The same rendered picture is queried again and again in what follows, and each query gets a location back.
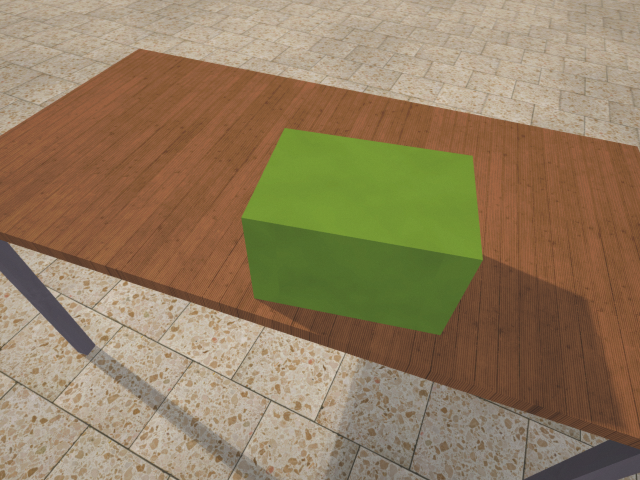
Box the table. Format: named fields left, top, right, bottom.
left=0, top=49, right=640, bottom=480

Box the carton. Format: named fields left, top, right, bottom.
left=241, top=128, right=483, bottom=335

